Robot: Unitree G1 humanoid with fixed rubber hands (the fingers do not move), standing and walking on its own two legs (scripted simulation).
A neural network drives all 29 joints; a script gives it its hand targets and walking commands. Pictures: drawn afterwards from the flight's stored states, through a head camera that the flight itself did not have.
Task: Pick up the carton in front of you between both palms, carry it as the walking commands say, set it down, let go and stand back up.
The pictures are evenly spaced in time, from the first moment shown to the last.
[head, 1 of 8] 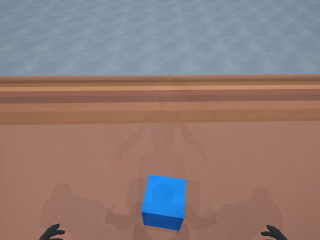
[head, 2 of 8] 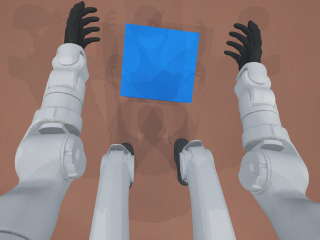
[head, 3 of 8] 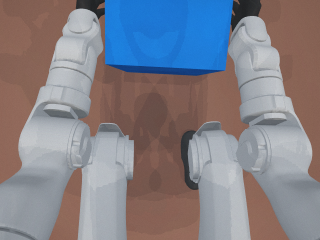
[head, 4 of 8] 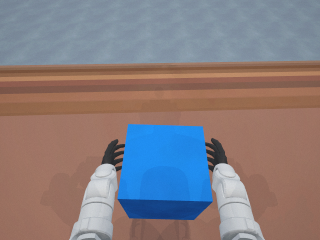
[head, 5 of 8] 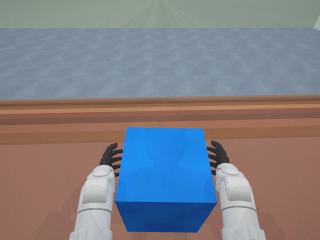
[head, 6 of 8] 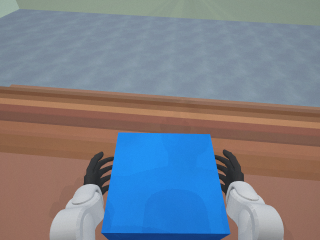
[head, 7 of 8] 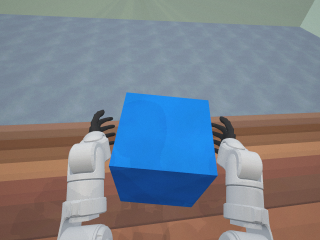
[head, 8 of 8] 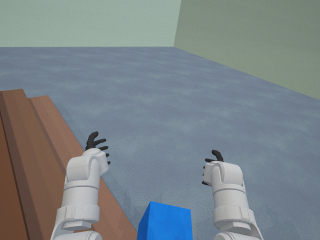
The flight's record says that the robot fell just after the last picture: yes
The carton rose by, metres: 0.68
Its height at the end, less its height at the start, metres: -0.98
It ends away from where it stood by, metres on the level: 3.43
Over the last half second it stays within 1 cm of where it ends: no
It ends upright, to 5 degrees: no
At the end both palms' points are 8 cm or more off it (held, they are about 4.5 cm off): yes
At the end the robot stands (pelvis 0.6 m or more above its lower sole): yes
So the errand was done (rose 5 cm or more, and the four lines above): no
